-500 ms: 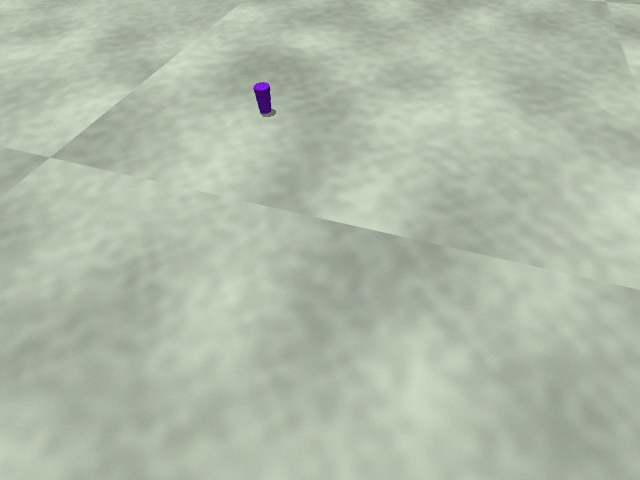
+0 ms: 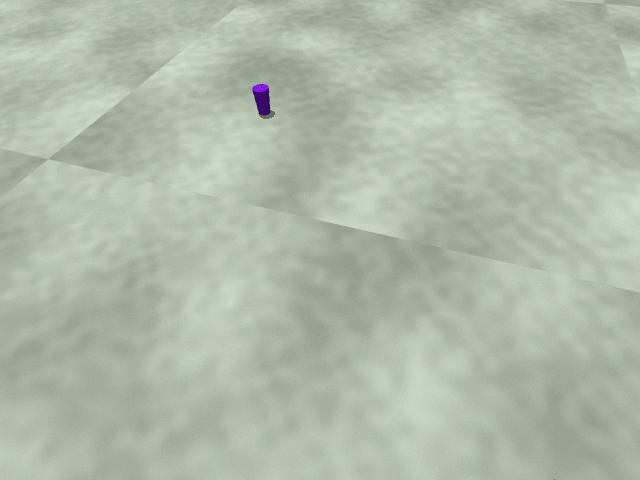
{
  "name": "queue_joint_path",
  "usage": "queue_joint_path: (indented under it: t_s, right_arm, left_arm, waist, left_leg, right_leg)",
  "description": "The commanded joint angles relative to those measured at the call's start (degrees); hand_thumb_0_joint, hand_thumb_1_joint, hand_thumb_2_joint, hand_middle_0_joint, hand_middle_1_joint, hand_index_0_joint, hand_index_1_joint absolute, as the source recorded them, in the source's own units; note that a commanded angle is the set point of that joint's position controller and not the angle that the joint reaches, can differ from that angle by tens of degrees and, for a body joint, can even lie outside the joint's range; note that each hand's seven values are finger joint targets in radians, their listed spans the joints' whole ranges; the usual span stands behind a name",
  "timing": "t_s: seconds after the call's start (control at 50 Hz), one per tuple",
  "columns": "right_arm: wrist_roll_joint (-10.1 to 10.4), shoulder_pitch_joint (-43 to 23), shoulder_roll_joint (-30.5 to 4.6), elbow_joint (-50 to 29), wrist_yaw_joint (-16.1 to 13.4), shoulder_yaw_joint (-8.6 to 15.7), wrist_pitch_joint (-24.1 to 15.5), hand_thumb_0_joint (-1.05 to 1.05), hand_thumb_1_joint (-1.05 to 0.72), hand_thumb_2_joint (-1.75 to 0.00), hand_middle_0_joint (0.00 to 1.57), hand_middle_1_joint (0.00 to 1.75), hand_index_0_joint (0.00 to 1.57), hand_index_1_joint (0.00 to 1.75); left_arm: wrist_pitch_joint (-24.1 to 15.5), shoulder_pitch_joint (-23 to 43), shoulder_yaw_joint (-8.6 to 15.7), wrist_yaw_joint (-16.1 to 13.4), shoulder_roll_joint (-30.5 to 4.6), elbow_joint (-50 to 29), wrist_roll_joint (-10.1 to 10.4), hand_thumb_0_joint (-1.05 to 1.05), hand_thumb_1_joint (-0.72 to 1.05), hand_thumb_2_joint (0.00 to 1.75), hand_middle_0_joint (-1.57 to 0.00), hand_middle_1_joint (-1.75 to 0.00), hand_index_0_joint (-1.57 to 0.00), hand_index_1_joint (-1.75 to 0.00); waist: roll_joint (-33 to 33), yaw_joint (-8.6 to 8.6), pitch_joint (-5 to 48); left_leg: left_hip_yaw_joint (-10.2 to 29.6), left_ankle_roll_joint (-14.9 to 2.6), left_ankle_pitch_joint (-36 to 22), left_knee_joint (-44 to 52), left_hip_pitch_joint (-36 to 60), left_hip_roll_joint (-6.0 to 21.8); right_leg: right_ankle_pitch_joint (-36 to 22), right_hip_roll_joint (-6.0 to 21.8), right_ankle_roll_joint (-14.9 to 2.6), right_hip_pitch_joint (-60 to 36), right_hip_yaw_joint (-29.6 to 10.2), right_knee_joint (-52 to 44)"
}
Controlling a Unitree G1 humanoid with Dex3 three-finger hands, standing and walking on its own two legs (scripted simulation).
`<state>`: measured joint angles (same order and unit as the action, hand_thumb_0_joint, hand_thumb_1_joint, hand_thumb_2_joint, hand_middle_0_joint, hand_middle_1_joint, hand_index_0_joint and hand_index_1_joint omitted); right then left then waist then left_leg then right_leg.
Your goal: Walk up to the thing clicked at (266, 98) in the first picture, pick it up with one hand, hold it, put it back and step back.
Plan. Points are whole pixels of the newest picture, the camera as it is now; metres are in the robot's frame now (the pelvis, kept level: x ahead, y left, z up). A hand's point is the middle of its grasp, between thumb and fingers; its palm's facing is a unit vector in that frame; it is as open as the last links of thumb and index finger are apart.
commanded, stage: stand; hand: left
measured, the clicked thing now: (262, 100) +2.10 +0.38 -0.71
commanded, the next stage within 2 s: walk up in 0.62 s
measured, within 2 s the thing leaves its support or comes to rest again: neither
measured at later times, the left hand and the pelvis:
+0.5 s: hand out of the picture +0.07 +0.26 -0.16, palm faces -0.02 -0.94 -0.34, open 7.3 cm; pelvis +0.00 +0.00 +0.00, yaw +0 degrees
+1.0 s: hand out of the picture +0.09 +0.39 -0.18, palm faces +0.08 -0.91 -0.40, open 7.4 cm; pelvis +0.10 +0.07 -0.03, yaw +4 degrees
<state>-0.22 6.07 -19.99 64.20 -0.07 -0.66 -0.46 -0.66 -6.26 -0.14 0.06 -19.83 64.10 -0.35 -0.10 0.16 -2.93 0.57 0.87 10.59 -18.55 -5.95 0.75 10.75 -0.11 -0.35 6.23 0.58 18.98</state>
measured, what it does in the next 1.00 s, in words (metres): walks ahead: left foot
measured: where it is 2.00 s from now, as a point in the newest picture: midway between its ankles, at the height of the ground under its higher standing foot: (304, 339)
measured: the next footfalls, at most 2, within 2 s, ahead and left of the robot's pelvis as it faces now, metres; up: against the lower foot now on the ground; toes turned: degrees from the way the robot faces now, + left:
left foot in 0.96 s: +0.20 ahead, +0.21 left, +0.00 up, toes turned +10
right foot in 1.46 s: +0.56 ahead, -0.03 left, +0.00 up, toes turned -2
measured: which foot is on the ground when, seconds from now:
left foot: down 0.00-0.70, up 0.72-0.94, down 0.96-1.00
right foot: down 0.00-0.98, up 1.00-1.00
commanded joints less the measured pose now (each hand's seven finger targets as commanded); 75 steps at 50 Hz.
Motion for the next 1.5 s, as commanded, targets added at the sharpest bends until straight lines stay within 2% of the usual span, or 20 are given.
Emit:
queue_joint_path:
  t_s: [0.0, 0.58, 0.6, 0.62, 0.66, 0.68, 0.7, 0.8, 0.92, 0.94, 0.96, 0.98, 1.0, 1.08, 1.18, 1.36, 1.42, 1.44, 1.46, 1.48]
  right_arm:
    - [-0.15, -1.9, -11.79, -3.29, -0.6, 2.61, -1.35, 0.0, -0.9, -0.9, 0.2, 0.3, 0.2, 0.3]
    - [-0.19, -1.28, -11.75, -3.19, -0.62, 2.36, -1.36, 0.0, -0.9, -0.9, 0.2, 0.3, 0.2, 0.3]
    - [-1.02, 1.67, -18.6, -6.2, 1.35, 7.09, -2.73, 0.0, -0.9, -0.9, 0.2, 0.3, 0.2, 0.3]
    - [-1.52, -0.82, -18.87, -6.84, 2.38, 7.36, -2.77, 0.0, -0.9, -0.9, 0.2, 0.3, 0.2, 0.3]
    - [-1.7, -7.09, -15.42, -10.73, 3.38, 7.06, -2.96, 0.0, -0.9, -0.9, 0.2, 0.3, 0.2, 0.3]
    - [-1.82, -11.63, -12.59, -12.48, 3.55, 6.54, -3.14, 0.0, -0.9, -0.9, 0.2, 0.3, 0.2, 0.3]
    - [-1.99, -12.23, -12.68, -13.37, 3.31, 6.53, -3.47, 0.0, -0.9, -0.9, 0.2, 0.3, 0.2, 0.3]
    - [-1.19, -1.92, -16.3, -11.32, 5.65, 8.35, -3.42, 0.0, -0.9, -0.9, 0.2, 0.3, 0.2, 0.3]
    - [-1.51, 9.59, -16.09, -8.69, 5.57, 10.04, -3.59, 0.0, -0.9, -0.9, 0.2, 0.3, 0.2, 0.3]
    - [-1.79, 15.73, -18.13, -7.02, 4.72, 10.93, -4.05, 0.0, -0.9, -0.9, 0.2, 0.3, 0.2, 0.3]
    - [-2.54, 23.29, -24.23, -6.28, 3.55, 12.39, -4.52, 0.0, -0.9, -0.9, 0.2, 0.3, 0.2, 0.3]
    - [-1.23, 19.62, -29.4, -9.31, 3.47, 12.73, -4.95, 0.0, -0.9, -0.9, 0.2, 0.3, 0.2, 0.3]
    - [0.19, 13.14, -28.12, -11.15, 3.24, 12.51, -5.05, 0.0, -0.9, -0.9, 0.2, 0.3, 0.2, 0.3]
    - [0.38, 6.56, -19.65, -13.39, 2.65, 8.8, -6.25, 0.0, -0.9, -0.9, 0.2, 0.3, 0.2, 0.3]
    - [0.18, 8.97, -20.23, -14.33, 2.93, 8.75, -7.22, 0.0, -0.9, -0.9, 0.2, 0.3, 0.2, 0.3]
    - [-0.37, 14.51, -20.2, -13.78, 2.01, 9.08, -6.4, 0.0, -0.9, -0.9, 0.2, 0.3, 0.2, 0.3]
    - [-1.06, 14.35, -19.48, -15.05, 1.29, 8.64, -5.73, 0.0, -0.9, -0.9, 0.2, 0.3, 0.2, 0.3]
    - [-1.01, 16.48, -16.75, -15.36, 1.27, 7.4, -5.7, 0.0, -0.9, -0.9, 0.2, 0.3, 0.2, 0.3]
    - [0.68, 19.85, -12.19, -17.18, 1.4, 5.88, -5.84, 0.0, -0.9, -0.9, 0.2, 0.3, 0.2, 0.3]
    - [1.09, 17.84, -16.39, -16.9, 0.94, 6.91, -5.97, 0.0, -0.9, -0.9, 0.2, 0.3, 0.2, 0.3]
  left_arm:
    - [-1.27, 2.16, 2.24, -0.74, -12.12, -3.69, -0.04, 0.0, 0.9, 0.9, -0.2, -0.3, -0.2, -0.3]
    - [-1.25, 1.45, 2.25, -0.65, -12.49, -3.35, -0.13, 0.0, 0.9, 0.9, -0.2, -0.3, -0.2, -0.3]
    - [-2.56, -1.69, 6.77, 1.65, -20.24, -6.21, -1.02, 0.0, 0.9, 0.9, -0.2, -0.3, -0.2, -0.3]
    - [-2.65, -2.42, 6.9, 2.38, -19.1, -5.87, -1.5, 0.0, 0.9, 0.9, -0.2, -0.3, -0.2, -0.3]
    - [-3.49, -5.43, 7.64, 3.01, -18.82, -6.72, -1.66, 0.0, 0.9, 0.9, -0.2, -0.3, -0.2, -0.3]
    - [-4.0, -9.58, 8.18, 2.74, -20.59, -5.56, -1.63, 0.0, 0.9, 0.9, -0.2, -0.3, -0.2, -0.3]
    - [-4.43, -9.79, 8.49, 2.54, -22.57, -6.91, -2.08, 0.0, 0.9, 0.9, -0.2, -0.3, -0.2, -0.3]
    - [-4.65, 1.19, 8.4, 2.76, -22.45, -12.09, -1.81, 0.0, 0.9, 0.9, -0.2, -0.3, -0.2, -0.3]
    - [-3.83, 1.77, 7.21, 4.12, -20.49, -12.87, -1.55, 0.0, 0.9, 0.9, -0.2, -0.3, -0.2, -0.3]
    - [-3.51, -0.45, 6.1, 4.29, -17.75, -12.95, -1.74, 0.0, 0.9, 0.9, -0.2, -0.3, -0.2, -0.3]
    - [-3.72, -1.88, 4.43, 4.32, -12.38, -14.02, -1.27, 0.0, 0.9, 0.9, -0.2, -0.3, -0.2, -0.3]
    - [-3.97, -0.39, 4.58, 3.71, -14.85, -14.95, -0.74, 0.0, 0.9, 0.9, -0.2, -0.3, -0.2, -0.3]
    - [-4.24, 0.15, 4.76, 3.22, -19.08, -14.85, -0.82, 0.0, 0.9, 0.9, -0.2, -0.3, -0.2, -0.3]
    - [-3.53, -6.29, 5.87, 4.58, -19.96, -10.04, 0.19, 0.0, 0.9, 0.9, -0.2, -0.3, -0.2, -0.3]
    - [-2.64, -1.12, 6.14, 6.39, -17.94, -13.24, -0.51, 0.0, 0.9, 0.9, -0.2, -0.3, -0.2, -0.3]
    - [-2.91, 11.12, 5.5, 6.65, -13.22, -17.61, -0.22, 0.0, 0.9, 0.9, -0.2, -0.3, -0.2, -0.3]
    - [-2.82, -1.93, 7.21, 5.4, -15.0, -14.31, -0.06, 0.0, 0.9, 0.9, -0.2, -0.3, -0.2, -0.3]
    - [-3.17, -11.69, 8.89, 4.43, -18.34, -12.17, -0.51, 0.0, 0.9, 0.9, -0.2, -0.3, -0.2, -0.3]
    - [-3.41, -17.94, 10.73, 3.71, -23.98, -12.1, -1.16, 0.0, 0.9, 0.9, -0.2, -0.3, -0.2, -0.3]
    - [-3.68, -15.97, 10.9, 3.41, -26.2, -13.1, 0.43, 0.0, 0.9, 0.9, -0.2, -0.3, -0.2, -0.3]
  waist:
    - [0.3, -0.15, 4.32]
    - [0.25, -0.09, 4.04]
    - [0.28, 0.32, 11.85]
    - [-1.68, 1.68, 6.83]
    - [2.25, 5.1, -0.69]
    - [10.25, 8.57, -3.64]
    - [9.28, 9.01, -3.93]
    - [10.5, 0.7, -1.33]
    - [2.43, -4.94, 1.07]
    - [-4.97, -7.67, 4.92]
    - [-21.66, -10.92, 7.69]
    - [-18.62, -9.48, 6.91]
    - [-9.45, -6.05, 2.91]
    - [-5.53, -0.1, -1.45]
    - [-5.88, -1.41, -4.08]
    - [-5.12, -3.62, -1.97]
    - [-1.05, 3.68, 6.15]
    - [3.95, 7.68, 12.31]
    - [17.07, 8.85, 18.5]
    - [15.66, 8.35, 16.68]
  left_leg:
    - [4.97, -1.96, -8.98, 2.13, 0.47, 6.55]
    - [4.95, -2.14, -8.67, 2.69, 0.55, 6.62]
    - [7.15, -7.3, 24.59, -2.74, -0.79, 5.39]
    - [8.93, -8.06, 31.67, -3.7, -8.35, 6.05]
    - [5.66, -6.36, 24.17, -12.6, -24.91, 4.62]
    - [-2.17, -3.66, 16.99, -22.96, -37.93, -0.39]
    - [1.81, -2.67, 17.09, -29.4, -42.81, 2.77]
    - [2.69, -1.23, 12.64, -23.08, -25.78, 6.75]
    - [-8.79, -1.22, 2.35, -13.24, 5.81, 0.53]
    - [-7.48, -2.78, 8.57, -11.15, 17.34, -0.38]
    - [16.93, -7.27, 31.13, 0.89, 24.19, 12.49]
    - [43.8, -13.93, 44.68, 14.24, 14.94, 24.79]
    - [41.82, -16.11, 41.18, 14.61, 9.18, 26.69]
    - [12.99, -10.36, 21.52, 10.78, -2.22, 16.1]
    - [7.11, -12.11, 17.31, 14.34, -0.98, 15.29]
    - [-1.18, -8.98, -12.93, 6.6, 5.86, 12.91]
    - [-5.18, -7.26, -27.56, -15.38, 3.19, 10.36]
    - [-6.24, -5.42, -20.75, -30.74, -7.23, 7.32]
    - [-7.46, -3.26, 2.49, -48.09, -23.45, 0.52]
    - [-1.26, -2.85, 16.89, -54.81, -32.1, -1.85]
  right_leg:
    - [-8.67, 7.46, -1.27, -0.96, -5.42, -2.88]
    - [-9.02, 7.58, -1.18, -1.03, -5.78, -3.14]
    - [21.63, 5.22, -3.19, -3.08, -4.14, 3.79]
    - [29.22, 6.85, -4.32, 1.15, -6.8, 5.17]
    - [34.11, 12.1, -7.86, -2.43, -15.49, -0.58]
    - [37.2, 18.91, -11.26, -11.44, -24.39, -10.5]
    - [31.92, 26.54, -15.37, -13.95, -31.43, -14.62]
    - [26.71, 18.52, -11.26, -2.79, -13.25, -13.67]
    - [23.31, 10.34, -8.27, 19.18, 1.55, 1.74]
    - [16.83, 7.29, -7.42, 25.37, 4.82, 17.13]
    - [21.26, -0.45, -4.39, 37.91, 7.56, 40.97]
    - [22.53, -1.92, -3.82, 39.23, -3.64, 49.56]
    - [16.99, 2.87, -3.52, 38.31, -9.17, 51.46]
    - [4.97, 8.07, -0.22, 29.79, -5.86, 40.44]
    - [-0.86, 8.68, 1.86, 31.51, -2.33, 29.37]
    - [-8.17, 4.47, -2.29, 21.13, 4.75, 12.48]
    - [-2.97, 0.11, -4.48, 1.21, 7.34, 9.71]
    - [1.88, 2.47, -5.71, -14.16, 2.08, 11.59]
    - [18.12, 19.42, -11.08, -27.89, -24.6, 4.78]
    - [15.79, 25.8, -16.71, -27.99, -40.32, -2.57]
